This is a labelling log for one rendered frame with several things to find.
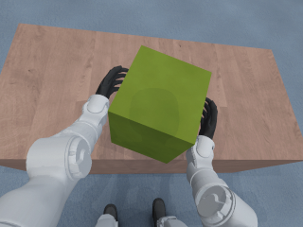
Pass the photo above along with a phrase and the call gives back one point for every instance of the right robot hand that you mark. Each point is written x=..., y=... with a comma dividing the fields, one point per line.
x=209, y=121

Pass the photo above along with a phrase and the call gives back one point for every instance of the left robot forearm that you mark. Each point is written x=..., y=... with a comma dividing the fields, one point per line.
x=89, y=125

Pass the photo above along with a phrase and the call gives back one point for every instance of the robot right upper arm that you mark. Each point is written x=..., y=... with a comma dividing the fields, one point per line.
x=219, y=206

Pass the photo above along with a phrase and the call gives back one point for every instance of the robot left upper arm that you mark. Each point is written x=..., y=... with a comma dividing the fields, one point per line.
x=54, y=167

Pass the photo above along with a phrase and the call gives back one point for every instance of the carton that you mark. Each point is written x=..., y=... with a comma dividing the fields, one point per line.
x=158, y=107

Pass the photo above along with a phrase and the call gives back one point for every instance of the left robot shin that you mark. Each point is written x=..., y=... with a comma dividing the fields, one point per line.
x=106, y=216

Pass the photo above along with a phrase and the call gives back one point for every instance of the left robot hand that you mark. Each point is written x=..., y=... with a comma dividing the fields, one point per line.
x=106, y=87

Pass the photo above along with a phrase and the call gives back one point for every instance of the right robot forearm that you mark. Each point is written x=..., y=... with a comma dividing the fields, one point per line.
x=200, y=173

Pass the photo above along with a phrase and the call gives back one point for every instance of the pedestal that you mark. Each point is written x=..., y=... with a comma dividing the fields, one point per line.
x=50, y=72

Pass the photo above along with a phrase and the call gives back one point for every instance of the right robot shin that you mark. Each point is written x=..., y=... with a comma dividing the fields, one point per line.
x=165, y=218

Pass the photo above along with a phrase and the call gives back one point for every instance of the robot shin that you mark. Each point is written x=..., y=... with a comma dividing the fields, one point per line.
x=106, y=216
x=165, y=218

